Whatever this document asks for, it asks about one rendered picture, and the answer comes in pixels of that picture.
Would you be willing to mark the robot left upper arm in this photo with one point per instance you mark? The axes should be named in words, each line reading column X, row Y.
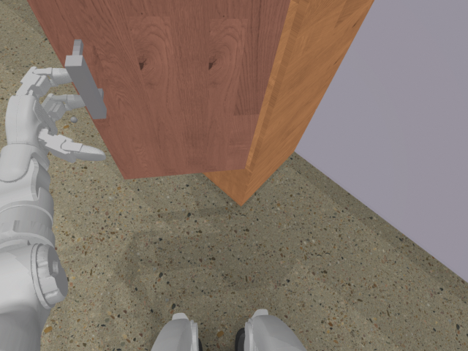
column 32, row 281

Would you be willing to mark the handle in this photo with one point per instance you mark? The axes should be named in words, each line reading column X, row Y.
column 80, row 74

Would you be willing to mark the left robot forearm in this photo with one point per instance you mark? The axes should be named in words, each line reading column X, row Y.
column 26, row 206

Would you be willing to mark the cupboard door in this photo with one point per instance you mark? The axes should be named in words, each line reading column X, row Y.
column 183, row 80

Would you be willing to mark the left robot hand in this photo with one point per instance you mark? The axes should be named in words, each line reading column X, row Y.
column 26, row 118

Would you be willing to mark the robot left thigh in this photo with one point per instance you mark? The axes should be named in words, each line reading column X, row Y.
column 177, row 335

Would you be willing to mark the right robot shin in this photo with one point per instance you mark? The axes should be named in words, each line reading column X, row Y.
column 257, row 313

